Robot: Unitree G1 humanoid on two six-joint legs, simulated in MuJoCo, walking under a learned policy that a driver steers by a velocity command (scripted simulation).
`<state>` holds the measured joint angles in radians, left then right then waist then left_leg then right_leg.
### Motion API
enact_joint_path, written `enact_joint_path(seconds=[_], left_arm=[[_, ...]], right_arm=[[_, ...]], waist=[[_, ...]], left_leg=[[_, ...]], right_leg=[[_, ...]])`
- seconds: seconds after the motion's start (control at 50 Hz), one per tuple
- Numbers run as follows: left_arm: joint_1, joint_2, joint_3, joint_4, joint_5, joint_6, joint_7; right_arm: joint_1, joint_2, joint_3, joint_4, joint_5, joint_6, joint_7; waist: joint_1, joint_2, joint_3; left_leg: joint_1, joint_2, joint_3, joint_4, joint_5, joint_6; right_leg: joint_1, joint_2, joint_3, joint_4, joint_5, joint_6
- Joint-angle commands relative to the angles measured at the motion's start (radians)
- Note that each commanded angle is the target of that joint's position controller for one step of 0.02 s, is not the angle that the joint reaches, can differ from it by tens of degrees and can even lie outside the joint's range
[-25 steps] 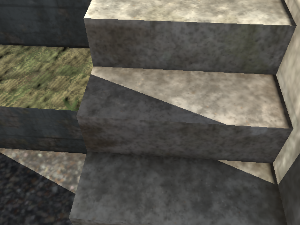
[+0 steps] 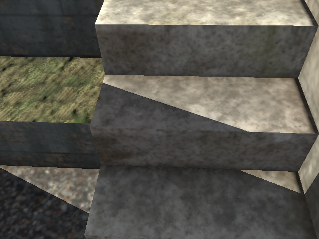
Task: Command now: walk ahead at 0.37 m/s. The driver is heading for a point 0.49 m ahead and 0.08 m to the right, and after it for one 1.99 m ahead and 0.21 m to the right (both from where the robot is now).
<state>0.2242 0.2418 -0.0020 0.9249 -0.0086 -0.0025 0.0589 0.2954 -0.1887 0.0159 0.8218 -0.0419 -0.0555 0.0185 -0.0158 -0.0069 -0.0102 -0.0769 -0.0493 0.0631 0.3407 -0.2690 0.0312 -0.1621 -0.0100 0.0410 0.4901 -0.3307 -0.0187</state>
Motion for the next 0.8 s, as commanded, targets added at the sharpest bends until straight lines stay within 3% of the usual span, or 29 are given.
enact_joint_path(seconds=[0.02, 0.1, 0.18, 0.2, 0.36, 0.42, 0.76, 0.8], left_arm=[[-0.01, 0.121, 0.03, -0.053, 0.003, -0.009, 0.001], [0.001, 0.126, 0.036, -0.058, 0.003, -0.013, 0.0], [0.019, 0.132, 0.04, -0.054, 0.001, -0.021, 0.0], [0.017, 0.123, 0.037, -0.071, 0.004, -0.022, 0.01], [0.031, 0.111, 0.03, -0.093, -0.001, -0.036, 0.018], [0.031, 0.108, 0.026, -0.103, 0.007, -0.041, 0.016], [-0.042, 0.089, 0.012, -0.139, 0.013, -0.044, 0.007], [-0.031, 0.086, 0.009, -0.12, 0.003, -0.044, 0.001]], right_arm=[[0.013, -0.098, -0.026, -0.058, -0.001, -0.015, 0.001], [0.022, -0.101, -0.029, -0.064, -0.001, -0.018, 0.001], [0.011, -0.093, -0.025, -0.079, 0.002, -0.021, -0.001], [0.002, -0.093, -0.027, -0.084, 0.007, -0.018, -0.002], [0.009, -0.092, -0.024, -0.103, 0.017, -0.011, -0.006], [0.002, -0.101, -0.026, -0.114, 0.025, -0.006, -0.007], [-0.06, -0.091, -0.018, -0.148, 0.02, -0.003, -0.006], [-0.058, -0.097, -0.02, -0.144, 0.021, 0.001, -0.008]], waist=[[-0.002, 0.015, 0.062], [0.002, 0.004, 0.074], [0.003, -0.022, 0.048], [0.009, -0.04, 0.047], [-0.001, 0.001, -0.034], [0.004, -0.003, -0.056], [-0.002, -0.003, -0.038], [0.001, -0.014, -0.039]], left_leg=[[-0.067, 0.134, -0.107, -0.062, 0.086, 0.093], [-0.092, 0.127, -0.098, -0.046, 0.087, 0.098], [-0.099, 0.116, -0.07, -0.009, 0.153, 0.08], [-0.108, 0.11, -0.062, 0.011, 0.173, 0.068], [-0.043, 0.118, -0.048, 0.055, 0.334, 0.034], [-0.032, 0.112, -0.044, 0.079, 0.368, 0.027], [-0.018, 0.129, -0.05, 0.028, 0.321, 0.024], [-0.005, 0.125, -0.048, 0.028, 0.283, 0.021]], right_leg=[[-0.053, -0.06, 0.055, -0.039, 0.09, -0.07], [-0.043, -0.064, 0.071, -0.043, 0.094, -0.084], [0.011, -0.088, 0.103, -0.057, 0.237, -0.102], [0.018, -0.088, 0.113, -0.057, 0.264, -0.109], [0.061, -0.081, 0.098, 0.018, 0.579, -0.115], [0.083, -0.088, 0.107, 0.011, 0.661, -0.107], [0.052, -0.08, 0.096, -0.021, 0.563, -0.083], [0.048, -0.076, 0.094, -0.043, 0.524, -0.08]])
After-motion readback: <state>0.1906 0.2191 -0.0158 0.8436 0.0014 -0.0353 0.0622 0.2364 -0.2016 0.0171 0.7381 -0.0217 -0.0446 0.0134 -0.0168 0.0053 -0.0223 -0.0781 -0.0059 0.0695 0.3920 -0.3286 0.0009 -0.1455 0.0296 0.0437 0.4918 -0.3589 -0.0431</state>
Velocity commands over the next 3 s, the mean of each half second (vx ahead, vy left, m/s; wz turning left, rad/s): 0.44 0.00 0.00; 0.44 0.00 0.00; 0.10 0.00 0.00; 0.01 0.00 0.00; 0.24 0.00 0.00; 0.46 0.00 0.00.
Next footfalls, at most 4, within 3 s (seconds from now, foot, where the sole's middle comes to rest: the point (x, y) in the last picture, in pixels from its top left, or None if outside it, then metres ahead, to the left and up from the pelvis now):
none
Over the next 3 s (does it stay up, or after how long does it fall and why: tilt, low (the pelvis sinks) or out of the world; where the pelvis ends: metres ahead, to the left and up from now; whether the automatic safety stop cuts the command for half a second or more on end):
stays up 0.05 -0.01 0.00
